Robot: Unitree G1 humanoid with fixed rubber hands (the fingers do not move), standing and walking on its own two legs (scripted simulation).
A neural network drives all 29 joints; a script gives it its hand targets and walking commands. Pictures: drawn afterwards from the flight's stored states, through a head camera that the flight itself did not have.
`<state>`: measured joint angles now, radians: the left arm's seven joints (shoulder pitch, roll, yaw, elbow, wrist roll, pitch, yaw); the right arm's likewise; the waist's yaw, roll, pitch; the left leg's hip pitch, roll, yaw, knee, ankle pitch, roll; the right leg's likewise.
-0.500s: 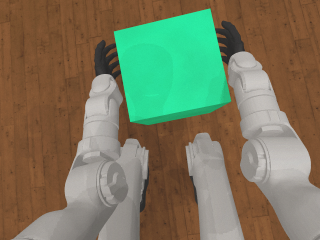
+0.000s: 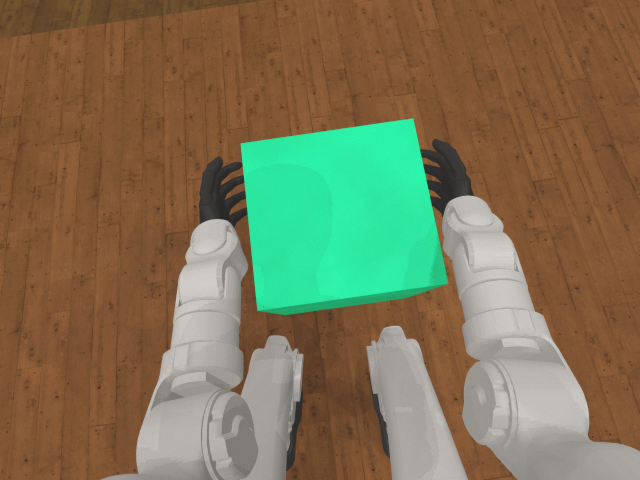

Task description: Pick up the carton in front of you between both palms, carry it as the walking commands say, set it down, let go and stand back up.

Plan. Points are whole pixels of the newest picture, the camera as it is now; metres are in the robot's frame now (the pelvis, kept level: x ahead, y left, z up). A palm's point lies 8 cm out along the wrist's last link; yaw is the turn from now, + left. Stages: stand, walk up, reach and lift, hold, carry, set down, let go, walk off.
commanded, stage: reach and lift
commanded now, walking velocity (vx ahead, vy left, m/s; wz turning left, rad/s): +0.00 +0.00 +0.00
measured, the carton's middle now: (338, 234) +0.42 -0.02 -0.13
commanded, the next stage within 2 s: hold in 1.88 s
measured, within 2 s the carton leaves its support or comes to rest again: neither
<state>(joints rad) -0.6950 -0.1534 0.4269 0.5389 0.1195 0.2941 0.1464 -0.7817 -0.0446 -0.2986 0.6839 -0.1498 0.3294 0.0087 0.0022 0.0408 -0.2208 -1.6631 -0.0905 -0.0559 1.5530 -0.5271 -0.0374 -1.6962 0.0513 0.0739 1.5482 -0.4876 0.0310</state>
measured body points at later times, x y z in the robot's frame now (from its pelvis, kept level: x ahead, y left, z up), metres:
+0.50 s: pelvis +0.05 +0.00 +0.14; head +0.13 -0.01 +0.59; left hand +0.40 +0.14 +0.11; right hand +0.40 -0.16 +0.10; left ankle +0.08 +0.13 -0.53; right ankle +0.09 -0.13 -0.53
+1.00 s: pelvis +0.06 +0.00 +0.21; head +0.03 +0.00 +0.66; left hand +0.38 +0.15 +0.23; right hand +0.36 -0.16 +0.22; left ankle +0.08 +0.13 -0.53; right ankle +0.09 -0.13 -0.53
